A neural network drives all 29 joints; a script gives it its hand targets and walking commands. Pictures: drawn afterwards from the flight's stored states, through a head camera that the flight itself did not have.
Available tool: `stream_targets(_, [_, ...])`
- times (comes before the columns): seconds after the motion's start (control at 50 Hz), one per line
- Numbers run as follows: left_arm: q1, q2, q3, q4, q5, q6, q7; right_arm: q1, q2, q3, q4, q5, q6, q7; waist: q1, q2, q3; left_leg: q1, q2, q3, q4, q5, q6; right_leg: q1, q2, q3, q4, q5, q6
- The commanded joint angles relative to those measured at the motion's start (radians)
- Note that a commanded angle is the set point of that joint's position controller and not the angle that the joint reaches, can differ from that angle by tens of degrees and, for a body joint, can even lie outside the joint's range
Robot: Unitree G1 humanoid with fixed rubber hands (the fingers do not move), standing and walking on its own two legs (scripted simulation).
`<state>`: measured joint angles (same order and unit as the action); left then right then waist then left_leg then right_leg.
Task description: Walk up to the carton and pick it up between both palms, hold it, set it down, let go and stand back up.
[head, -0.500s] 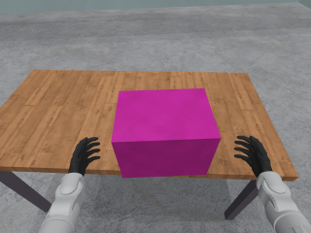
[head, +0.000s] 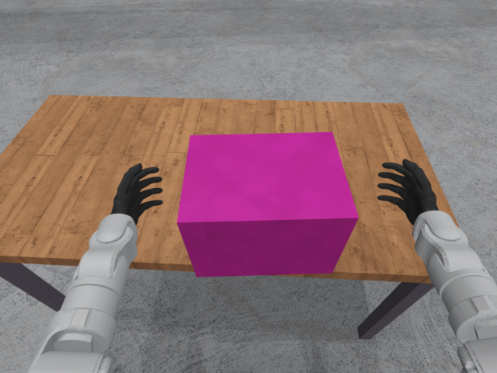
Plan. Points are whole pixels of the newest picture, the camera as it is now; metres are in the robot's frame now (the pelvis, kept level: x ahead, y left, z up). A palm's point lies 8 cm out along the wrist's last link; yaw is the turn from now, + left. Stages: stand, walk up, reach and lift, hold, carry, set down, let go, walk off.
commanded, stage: reach and lift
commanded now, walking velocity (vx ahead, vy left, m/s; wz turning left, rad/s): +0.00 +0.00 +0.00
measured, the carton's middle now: (262, 206) +0.44 +0.02 -0.02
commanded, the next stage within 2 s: none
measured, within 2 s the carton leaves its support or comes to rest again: neither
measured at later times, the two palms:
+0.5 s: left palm (126, 160) +0.42 +0.25 +0.12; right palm (423, 153) +0.45 -0.24 +0.12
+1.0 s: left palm (142, 208) +0.40 +0.24 +0.01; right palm (383, 194) +0.44 -0.21 +0.02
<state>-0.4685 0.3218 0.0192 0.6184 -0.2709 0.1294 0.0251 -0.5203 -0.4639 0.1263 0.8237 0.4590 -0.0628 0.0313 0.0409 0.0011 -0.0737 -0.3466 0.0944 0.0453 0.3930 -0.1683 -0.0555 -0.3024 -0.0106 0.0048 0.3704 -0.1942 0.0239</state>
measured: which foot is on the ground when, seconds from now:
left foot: down 0.00-1.00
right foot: down 0.00-1.00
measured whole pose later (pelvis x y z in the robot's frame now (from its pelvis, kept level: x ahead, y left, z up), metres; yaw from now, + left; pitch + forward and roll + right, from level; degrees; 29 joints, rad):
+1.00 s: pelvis -0.01 +0.00 -0.02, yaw +0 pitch +24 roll -2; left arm -0.80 0.30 -0.04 1.22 -0.31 -0.22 0.03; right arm -0.85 -0.38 0.16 1.23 0.44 -0.23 0.01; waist 0.06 0.03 -0.24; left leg -0.76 0.11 0.01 0.51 -0.17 -0.06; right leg -0.69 0.01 -0.02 0.46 -0.18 0.02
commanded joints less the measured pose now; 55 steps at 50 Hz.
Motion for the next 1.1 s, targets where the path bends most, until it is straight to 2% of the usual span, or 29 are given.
stream_targets(0.0, [-0.463, 0.183, 0.049, -0.221, -0.011, -0.021, 0.009, -0.476, -0.239, -0.087, -0.171, 0.022, -0.039, -0.006, -0.008, -0.019, -0.506, 0.339, -0.109, 0.013, 0.054, 0.321, 0.008, 0.027, 0.085, -0.037, -0.032, 0.321, 0.017])
stream_targets(0.2, [-0.576, 0.221, 0.081, -0.216, 0.009, 0.089, 0.005, -0.598, -0.298, -0.064, -0.100, 0.063, 0.018, -0.005, -0.012, -0.003, -0.603, 0.379, -0.111, 0.008, 0.090, 0.463, -0.005, 0.045, 0.095, -0.054, -0.019, 0.490, 0.027])
stream_targets(0.4, [-0.715, 0.240, 0.062, -0.162, -0.011, 0.159, 0.013, -0.751, -0.313, -0.044, -0.059, 0.076, 0.081, 0.004, -0.013, -0.015, -0.631, 0.360, -0.110, 0.001, 0.084, 0.452, 0.006, 0.038, 0.097, -0.058, -0.020, 0.513, 0.033])
stream_targets(0.46, [-0.750, 0.248, 0.056, -0.152, -0.018, 0.165, 0.014, -0.785, -0.309, -0.036, -0.057, 0.079, 0.091, 0.005, -0.009, -0.023, -0.670, 0.363, -0.111, 0.000, 0.095, 0.487, 0.008, 0.050, 0.099, -0.061, -0.008, 0.566, 0.037])
stream_targets(0.48, [-0.745, 0.267, 0.066, -0.189, -0.011, 0.138, 0.010, -0.787, -0.301, -0.074, -0.126, 0.091, 0.089, -0.002, 0.008, 0.016, -0.667, 0.317, -0.100, 0.015, 0.088, 0.545, -0.009, 0.076, 0.090, -0.058, 0.006, 0.573, 0.041])
stream_targets(0.5, [-0.765, 0.257, 0.057, -0.146, -0.009, 0.130, 0.007, -0.803, -0.305, -0.064, -0.085, 0.082, 0.091, -0.005, 0.000, 0.011, -0.678, 0.317, -0.099, 0.012, 0.088, 0.548, -0.008, 0.080, 0.091, -0.061, 0.007, 0.572, 0.040])
stream_targets(0.6, [-0.727, 0.220, 0.052, 0.041, 0.019, 0.067, -0.011, -0.776, -0.254, -0.016, 0.080, 0.061, 0.072, -0.004, 0.003, -0.016, -0.624, 0.272, -0.096, 0.019, 0.071, 0.477, 0.004, 0.066, 0.087, -0.055, 0.001, 0.515, 0.035])
stream_targets(0.74, [-0.679, 0.159, 0.045, 0.246, 0.054, -0.181, -0.027, -0.709, -0.148, 0.008, 0.210, 0.015, -0.093, -0.015, 0.009, -0.020, -0.627, 0.187, -0.096, 0.035, 0.096, 0.490, -0.005, 0.033, 0.080, -0.056, 0.025, 0.506, 0.034])
stream_targets(0.82, [-0.788, 0.176, 0.023, 0.269, 0.016, -0.312, -0.009, -0.786, -0.167, -0.021, 0.174, -0.001, -0.185, -0.022, 0.008, 0.007, -0.773, 0.162, -0.091, 0.044, 0.143, 0.504, -0.028, -0.048, 0.084, -0.072, 0.058, 0.498, 0.034])
stream_targets(0.88, [-0.854, 0.177, -0.007, 0.303, -0.028, -0.392, 0.008, -0.840, -0.181, -0.038, 0.168, -0.015, -0.231, -0.023, -0.005, 0.016, -0.905, 0.160, -0.085, 0.043, 0.191, 0.505, -0.041, -0.124, 0.089, -0.082, 0.087, 0.493, 0.031])
stream_targets(0.98, [-0.879, 0.165, -0.051, 0.475, -0.065, -0.489, 0.008, -0.859, -0.163, -0.004, 0.291, -0.003, -0.278, -0.022, -0.018, -0.010, -0.975, 0.082, -0.083, 0.045, 0.246, 0.481, -0.041, -0.184, 0.090, -0.079, 0.147, 0.496, 0.036])
stream_targets(1.08, [-0.873, 0.153, -0.091, 0.654, -0.084, -0.546, -0.007, -0.849, -0.139, 0.061, 0.419, 0.047, -0.315, -0.010, -0.014, -0.032, -0.928, -0.036, -0.087, 0.053, 0.265, 0.408, -0.027, -0.239, 0.086, -0.072, 0.190, 0.419, 0.042])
